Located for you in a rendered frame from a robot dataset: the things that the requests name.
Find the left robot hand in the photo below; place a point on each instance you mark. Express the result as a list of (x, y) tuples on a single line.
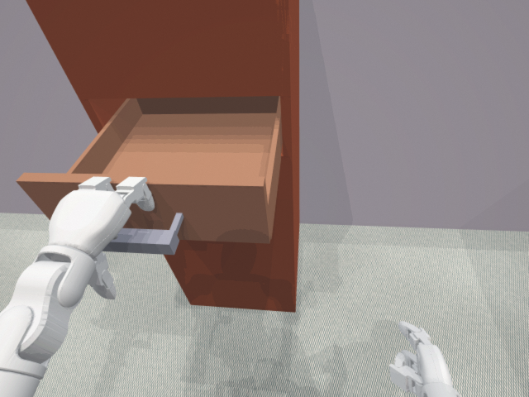
[(89, 218)]

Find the right robot hand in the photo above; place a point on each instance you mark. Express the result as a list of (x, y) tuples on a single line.
[(411, 372)]

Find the handle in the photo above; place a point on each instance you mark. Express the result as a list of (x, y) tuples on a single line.
[(148, 241)]

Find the cabinet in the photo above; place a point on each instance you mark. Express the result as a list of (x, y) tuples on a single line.
[(112, 50)]

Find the robot left forearm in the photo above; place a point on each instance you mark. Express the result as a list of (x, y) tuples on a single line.
[(35, 323)]

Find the drawer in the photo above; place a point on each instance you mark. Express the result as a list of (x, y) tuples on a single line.
[(214, 159)]

